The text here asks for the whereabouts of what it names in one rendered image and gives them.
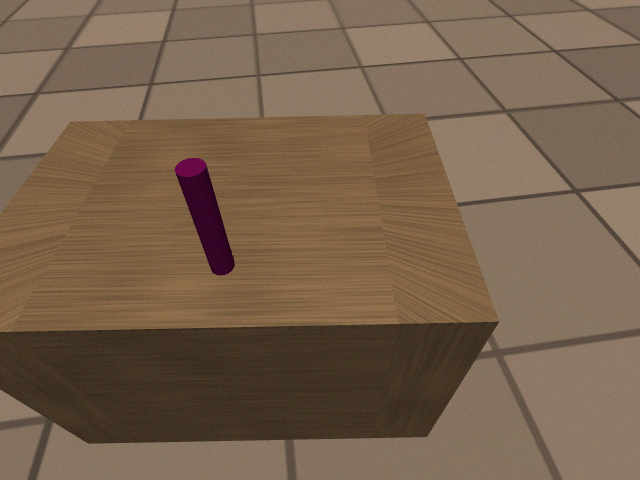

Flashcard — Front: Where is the can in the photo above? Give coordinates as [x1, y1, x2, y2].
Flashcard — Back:
[175, 158, 235, 275]

